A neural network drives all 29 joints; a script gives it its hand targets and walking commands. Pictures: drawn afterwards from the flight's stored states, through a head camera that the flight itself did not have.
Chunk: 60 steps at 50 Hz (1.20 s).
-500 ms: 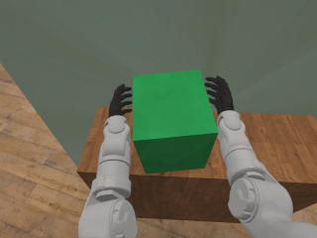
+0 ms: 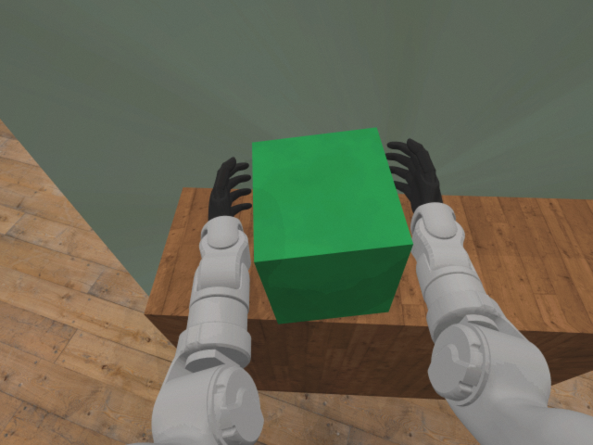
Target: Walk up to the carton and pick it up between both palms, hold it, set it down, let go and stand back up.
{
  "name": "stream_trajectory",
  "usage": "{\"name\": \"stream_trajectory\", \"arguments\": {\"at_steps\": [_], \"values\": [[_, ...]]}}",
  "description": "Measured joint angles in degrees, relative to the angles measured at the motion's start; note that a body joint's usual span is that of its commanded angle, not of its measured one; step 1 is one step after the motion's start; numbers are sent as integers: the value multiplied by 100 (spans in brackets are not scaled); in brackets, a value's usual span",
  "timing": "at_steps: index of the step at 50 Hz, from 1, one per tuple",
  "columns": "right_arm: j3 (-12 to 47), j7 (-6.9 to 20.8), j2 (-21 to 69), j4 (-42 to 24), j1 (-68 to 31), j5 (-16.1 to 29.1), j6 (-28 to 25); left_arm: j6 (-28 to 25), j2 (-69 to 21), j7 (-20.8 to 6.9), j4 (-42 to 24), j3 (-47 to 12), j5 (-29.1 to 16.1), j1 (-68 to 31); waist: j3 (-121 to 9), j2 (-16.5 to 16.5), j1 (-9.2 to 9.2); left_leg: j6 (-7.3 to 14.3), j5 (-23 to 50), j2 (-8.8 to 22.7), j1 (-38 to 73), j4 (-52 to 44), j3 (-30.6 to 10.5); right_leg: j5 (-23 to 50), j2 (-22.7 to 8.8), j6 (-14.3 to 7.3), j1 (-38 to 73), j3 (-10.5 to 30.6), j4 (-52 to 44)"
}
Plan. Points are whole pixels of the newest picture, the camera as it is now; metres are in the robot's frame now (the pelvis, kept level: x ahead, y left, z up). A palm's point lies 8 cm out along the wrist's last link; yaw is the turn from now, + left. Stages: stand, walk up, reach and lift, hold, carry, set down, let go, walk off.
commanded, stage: set down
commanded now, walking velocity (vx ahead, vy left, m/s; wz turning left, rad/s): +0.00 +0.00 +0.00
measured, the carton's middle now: (324, 232) +0.42 -0.01 +0.00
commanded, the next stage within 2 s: none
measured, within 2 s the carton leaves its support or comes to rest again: neither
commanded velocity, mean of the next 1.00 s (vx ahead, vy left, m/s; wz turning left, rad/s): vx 0.00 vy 0.00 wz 0.00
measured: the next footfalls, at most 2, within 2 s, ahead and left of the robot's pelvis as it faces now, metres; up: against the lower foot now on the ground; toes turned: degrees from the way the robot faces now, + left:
none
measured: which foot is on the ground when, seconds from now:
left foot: down 0.00-1.00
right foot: down 0.00-1.00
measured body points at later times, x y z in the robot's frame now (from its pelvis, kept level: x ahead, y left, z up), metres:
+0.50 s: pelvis +0.00 +0.00 +0.00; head +0.07 +0.00 +0.44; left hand +0.41 +0.13 +0.05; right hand +0.44 -0.14 +0.07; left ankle -0.03 +0.13 -0.75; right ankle +0.01 -0.09 -0.75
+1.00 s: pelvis +0.00 +0.00 +0.00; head +0.07 +0.01 +0.44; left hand +0.41 +0.14 +0.05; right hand +0.44 -0.14 +0.07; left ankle -0.03 +0.13 -0.75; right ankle +0.01 -0.09 -0.75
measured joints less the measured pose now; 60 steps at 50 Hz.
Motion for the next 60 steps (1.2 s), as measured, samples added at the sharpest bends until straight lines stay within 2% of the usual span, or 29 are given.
{"name": "stream_trajectory", "arguments": {"at_steps": [36, 60], "values": [[-472, 224, 97, -76, -2, -473, -114, -480, -97, 9, 243, 271, 195, 15, -41, -53, 39, 16, 30, -4, -293, 8, 69, 16, -5, 1, -347, 60, 74], [-585, 358, 198, -347, 105, -591, -69, -495, -230, -53, 8, 347, 404, 92, 46, -93, 14, 32, 31, -12, -201, -35, 73, 6, -12, 9, -262, 59, 49]]}}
